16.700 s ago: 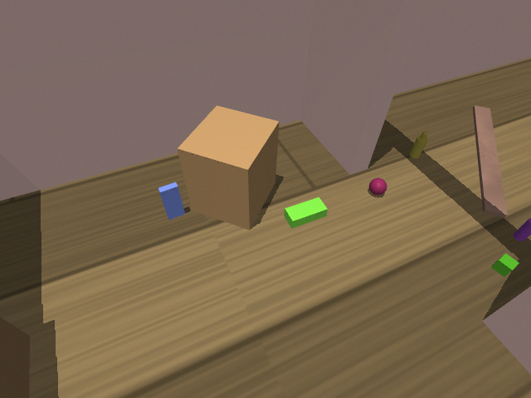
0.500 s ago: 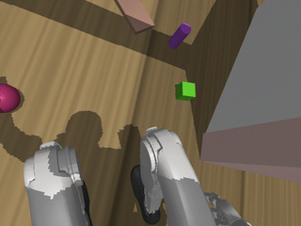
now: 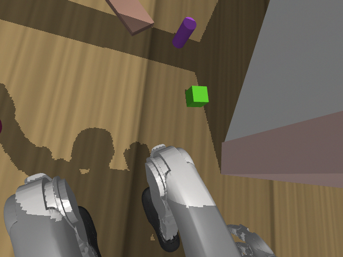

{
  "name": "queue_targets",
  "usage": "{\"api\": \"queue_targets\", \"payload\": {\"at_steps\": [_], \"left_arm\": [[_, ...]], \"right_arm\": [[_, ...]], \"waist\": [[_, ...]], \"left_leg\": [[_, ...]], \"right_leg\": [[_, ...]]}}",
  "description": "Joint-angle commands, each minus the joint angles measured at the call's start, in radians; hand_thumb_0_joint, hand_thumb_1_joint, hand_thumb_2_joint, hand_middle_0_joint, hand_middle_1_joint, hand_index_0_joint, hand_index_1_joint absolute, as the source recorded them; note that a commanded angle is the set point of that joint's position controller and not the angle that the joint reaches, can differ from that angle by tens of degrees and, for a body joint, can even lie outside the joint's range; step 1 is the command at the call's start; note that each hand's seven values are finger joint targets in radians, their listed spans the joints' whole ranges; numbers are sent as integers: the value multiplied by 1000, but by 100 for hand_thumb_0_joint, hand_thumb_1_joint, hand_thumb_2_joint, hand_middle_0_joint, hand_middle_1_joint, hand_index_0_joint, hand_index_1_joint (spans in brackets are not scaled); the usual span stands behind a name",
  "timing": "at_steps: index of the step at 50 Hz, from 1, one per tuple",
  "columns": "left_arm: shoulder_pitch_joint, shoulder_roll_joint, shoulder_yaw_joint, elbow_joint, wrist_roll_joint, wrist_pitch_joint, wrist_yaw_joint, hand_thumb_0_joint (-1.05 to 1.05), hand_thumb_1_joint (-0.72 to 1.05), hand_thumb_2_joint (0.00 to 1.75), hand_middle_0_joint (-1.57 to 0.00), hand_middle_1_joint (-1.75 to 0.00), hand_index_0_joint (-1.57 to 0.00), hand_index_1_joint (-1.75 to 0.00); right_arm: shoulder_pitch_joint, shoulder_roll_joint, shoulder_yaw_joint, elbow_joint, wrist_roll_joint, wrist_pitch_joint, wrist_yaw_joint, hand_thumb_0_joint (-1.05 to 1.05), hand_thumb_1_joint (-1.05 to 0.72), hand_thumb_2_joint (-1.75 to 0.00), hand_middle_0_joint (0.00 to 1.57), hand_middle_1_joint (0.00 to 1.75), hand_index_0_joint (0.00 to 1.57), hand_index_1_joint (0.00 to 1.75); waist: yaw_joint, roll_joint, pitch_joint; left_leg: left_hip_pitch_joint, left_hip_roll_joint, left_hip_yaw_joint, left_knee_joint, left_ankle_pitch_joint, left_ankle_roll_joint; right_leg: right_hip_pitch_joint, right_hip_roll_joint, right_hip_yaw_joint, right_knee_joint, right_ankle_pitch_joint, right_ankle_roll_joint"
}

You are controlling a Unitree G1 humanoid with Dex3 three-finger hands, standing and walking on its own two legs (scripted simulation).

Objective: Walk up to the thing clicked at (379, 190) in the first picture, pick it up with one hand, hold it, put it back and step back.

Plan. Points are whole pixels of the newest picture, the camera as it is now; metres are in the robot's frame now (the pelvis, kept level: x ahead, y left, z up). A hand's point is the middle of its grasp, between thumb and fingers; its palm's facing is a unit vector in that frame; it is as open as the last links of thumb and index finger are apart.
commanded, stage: close in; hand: left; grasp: from above
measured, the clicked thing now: out of the picture +0.47 +0.35 -0.28
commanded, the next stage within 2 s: rest palm in 0.16 s
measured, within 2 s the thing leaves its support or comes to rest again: neither
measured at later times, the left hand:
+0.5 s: hand out of the picture +0.44 +0.34 -0.22, palm faces -0.43 -0.15 -0.89, open 14.1 cm
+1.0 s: hand out of the picture +0.45 +0.34 -0.25, palm faces -0.45 -0.17 -0.88, open 14.1 cm
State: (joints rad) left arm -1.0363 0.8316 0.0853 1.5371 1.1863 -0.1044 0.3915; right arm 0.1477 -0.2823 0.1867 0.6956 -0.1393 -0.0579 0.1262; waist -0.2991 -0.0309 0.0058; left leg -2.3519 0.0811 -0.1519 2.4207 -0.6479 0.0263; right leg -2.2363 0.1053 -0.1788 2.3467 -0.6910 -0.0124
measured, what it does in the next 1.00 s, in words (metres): stands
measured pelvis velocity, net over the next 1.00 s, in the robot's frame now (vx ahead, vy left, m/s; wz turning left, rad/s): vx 0.00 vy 0.01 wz -0.07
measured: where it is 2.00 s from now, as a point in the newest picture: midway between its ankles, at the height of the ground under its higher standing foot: (128, 241)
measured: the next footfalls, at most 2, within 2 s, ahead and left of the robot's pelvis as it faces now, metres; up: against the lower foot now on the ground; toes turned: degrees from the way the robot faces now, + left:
none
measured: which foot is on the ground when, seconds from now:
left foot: down 0.00-1.00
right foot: down 0.00-1.00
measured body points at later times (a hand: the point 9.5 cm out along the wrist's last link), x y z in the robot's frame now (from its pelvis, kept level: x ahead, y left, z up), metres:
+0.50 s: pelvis +0.00 +0.01 -0.01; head +0.25 +0.13 +0.34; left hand +0.46 +0.34 -0.17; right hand +0.09 -0.25 -0.09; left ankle +0.08 +0.13 -0.29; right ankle +0.10 -0.10 -0.29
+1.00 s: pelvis +0.00 +0.01 -0.02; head +0.27 +0.12 +0.32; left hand +0.47 +0.34 -0.20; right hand +0.05 -0.24 -0.09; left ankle +0.08 +0.13 -0.29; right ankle +0.10 -0.10 -0.29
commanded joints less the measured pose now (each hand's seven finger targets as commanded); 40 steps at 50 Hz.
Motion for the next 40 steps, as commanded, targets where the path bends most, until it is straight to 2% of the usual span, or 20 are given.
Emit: {"api": "queue_targets", "payload": {"at_steps": [1,4,9,11,12,15,16,18,20,25,26,27,28,30,31,32,33,36,38,40], "left_arm": [[-202,338,25,-100,-45,-12,-38,0,-54,97,-7,-107,-8,-106],[-188,374,50,-182,-42,-64,-67,0,-52,101,-8,-111,-10,-109],[-232,283,-6,-244,-35,-159,-58,0,-56,97,-6,-105,-8,-104],[-236,288,-7,-230,-20,-185,-33,0,-56,99,-6,-105,-7,-104],[-248,312,5,-266,-11,-199,-18,0,-54,103,-7,-106,-8,-106],[-254,294,4,-235,25,-209,28,0,-57,104,-7,-101,-6,-103],[-226,278,-9,-180,39,-203,43,0,-58,105,-7,-101,-5,-103],[-249,306,23,-147,51,-203,83,0,-58,106,-7,-100,-5,-102],[-258,344,40,-136,85,-192,117,0,-57,105,-7,-100,-5,-101],[-270,346,45,-28,109,-151,181,0,-53,104,-8,-102,-7,-103],[-283,347,28,-18,110,-143,185,0,-53,104,-8,-103,-7,-104],[-299,377,51,-20,108,-135,194,0,-52,102,-7,-104,-7,-104],[-285,410,74,-18,108,-125,200,0,-52,102,-8,-103,-8,-103],[-250,371,57,34,95,-105,200,0,-51,97,-7,-102,-8,-101],[-266,339,31,25,86,-100,192,0,-51,97,-7,-103,-8,-102],[-257,392,70,28,76,-95,189,0,-52,96,-6,-103,-7,-102],[-250,405,68,15,66,-92,180,0,-51,96,-7,-103,-8,-102],[-230,407,72,-1,44,-90,160,0,-52,97,-7,-103,-7,-102],[-230,387,52,-9,26,-101,148,0,-53,95,-6,-103,-7,-102],[-223,430,73,-20,25,-113,146,0,-51,95,-6,-104,-7,-102]], "right_arm": [[163,-246,-70,-32,9,-10,-20,0,-90,-89,20,30,20,30],[170,-246,-70,-28,1,-4,-23,0,-90,-89,20,30,20,30],[193,-261,-77,-2,-14,-2,-17,0,-90,-90,20,30,20,30],[197,-270,-77,3,-21,-5,-12,0,-90,-90,20,30,20,30],[185,-272,-76,3,-23,-4,-12,0,-90,-90,20,30,20,30],[184,-276,-72,7,-36,-10,-2,0,-90,-90,20,30,20,30],[182,-276,-69,9,-39,-13,1,0,-90,-90,20,30,20,30],[179,-287,-64,6,-46,-20,7,0,-90,-90,20,30,20,30],[165,-292,-51,4,-57,-29,14,0,-90,-90,20,30,20,30],[130,-301,-38,-8,-71,-59,28,0,-90,-90,20,30,20,30],[123,-300,-31,-15,-73,-67,32,0,-90,-90,20,30,20,30],[112,-311,-33,-32,-73,-75,33,0,-90,-90,20,30,20,30],[122,-320,-34,-32,-71,-80,34,0,-90,-90,20,30,20,30],[107,-308,-29,-34,-76,-92,40,0,-90,-90,20,30,20,30],[104,-310,-25,-45,-77,-99,43,0,-90,-90,20,30,20,30],[127,-320,-27,-31,-78,-104,43,0,-90,-90,20,30,20,30],[118,-318,-24,-43,-73,-106,44,0,-90,-90,20,30,20,30],[122,-314,-17,-41,-78,-110,46,0,-90,-90,20,30,20,30],[104,-307,-12,-47,-75,-111,47,0,-90,-90,20,30,20,30],[123,-319,-9,-40,-75,-105,46,0,-90,-90,20,30,20,30]], "waist": [[42,216,-615],[51,272,-655],[2,324,-624],[3,353,-609],[22,373,-635],[5,407,-624],[1,402,-598],[-3,401,-583],[4,436,-591],[-14,451,-555],[-21,443,-551],[-29,423,-550],[-18,417,-547],[-21,410,-531],[-38,397,-526],[-42,391,-537],[-25,382,-556],[-27,394,-568],[-29,408,-578],[-31,404,-571]], "left_leg": [[351,-33,53,-185,86,28],[420,-32,49,-185,121,17],[520,-22,18,-181,131,4],[546,-21,8,-180,147,-3],[569,-19,4,-183,152,-6],[607,-17,-5,-184,179,-13],[605,-15,-5,-180,184,-12],[595,-14,-13,-186,179,-15],[620,-13,-10,-184,200,-17],[579,-11,-9,-180,160,-18],[565,-8,-7,-172,152,-14],[546,-9,-6,-165,133,-10],[526,-11,0,-161,132,-8],[513,-9,1,-159,116,-8],[507,-10,1,-149,122,-4],[508,-9,-1,-141,136,-2],[499,-8,1,-135,141,1],[506,-7,-4,-140,154,-2],[526,-3,-16,-142,156,-5],[508,-3,-18,-136,157,-3]], "right_leg": [[413,26,38,-276,144,-14],[440,24,28,-257,182,-16],[325,23,-33,-241,207,-18],[296,19,-48,-225,219,-19],[289,21,-53,-218,218,-22],[265,17,-69,-198,237,-21],[252,22,-72,-195,243,-22],[239,20,-82,-185,241,-21],[246,22,-84,-175,258,-22],[223,23,-89,-162,243,-24],[228,29,-87,-167,242,-24],[240,28,-83,-173,233,-22],[263,27,-76,-179,234,-19],[258,31,-75,-179,219,-20],[263,33,-78,-186,230,-15],[289,31,-77,-189,245,-10],[309,34,-67,-190,250,-12],[333,32,-75,-187,260,-11],[325,36,-81,-180,261,-15],[345,36,-85,-184,265,-12]]}}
